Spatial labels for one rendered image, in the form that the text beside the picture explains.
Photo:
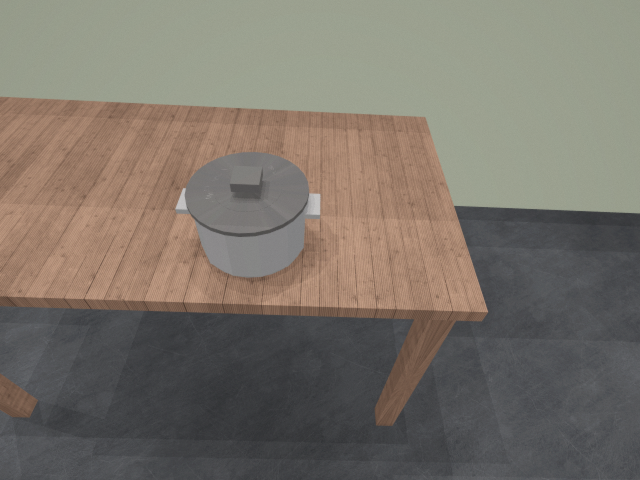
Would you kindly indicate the table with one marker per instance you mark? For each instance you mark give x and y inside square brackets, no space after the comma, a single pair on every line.
[88,192]

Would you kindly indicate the knob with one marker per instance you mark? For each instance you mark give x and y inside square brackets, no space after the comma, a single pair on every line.
[246,179]

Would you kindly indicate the lid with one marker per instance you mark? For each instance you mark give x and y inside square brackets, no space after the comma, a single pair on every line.
[283,196]

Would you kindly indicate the pot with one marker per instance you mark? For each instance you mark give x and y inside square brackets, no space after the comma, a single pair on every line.
[255,256]

